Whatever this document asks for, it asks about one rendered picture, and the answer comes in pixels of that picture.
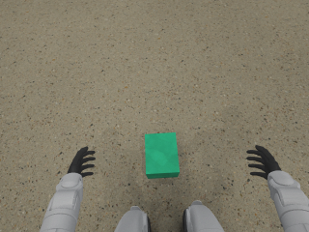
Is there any robot right hand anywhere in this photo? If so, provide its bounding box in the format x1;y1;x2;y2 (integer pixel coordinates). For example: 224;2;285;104
246;145;281;180

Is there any robot left hand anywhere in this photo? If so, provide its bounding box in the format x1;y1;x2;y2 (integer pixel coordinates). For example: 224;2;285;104
67;146;96;178

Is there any carton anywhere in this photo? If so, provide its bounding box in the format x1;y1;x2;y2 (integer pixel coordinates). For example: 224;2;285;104
145;132;180;179

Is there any robot right shin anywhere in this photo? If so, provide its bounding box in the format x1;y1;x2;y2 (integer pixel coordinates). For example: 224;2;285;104
187;200;203;232

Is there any left robot forearm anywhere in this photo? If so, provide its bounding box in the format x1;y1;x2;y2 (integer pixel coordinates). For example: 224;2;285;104
40;172;83;232

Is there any robot right thigh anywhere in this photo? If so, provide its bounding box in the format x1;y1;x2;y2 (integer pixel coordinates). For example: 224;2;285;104
185;205;225;232

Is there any right robot forearm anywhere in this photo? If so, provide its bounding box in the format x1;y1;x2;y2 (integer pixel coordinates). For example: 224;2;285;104
267;170;309;232

